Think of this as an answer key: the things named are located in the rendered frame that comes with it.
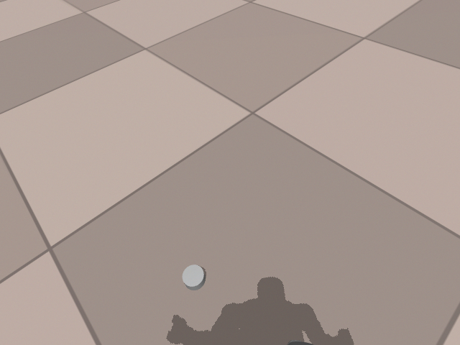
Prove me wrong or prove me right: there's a tin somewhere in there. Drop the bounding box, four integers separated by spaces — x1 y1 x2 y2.
183 264 206 290

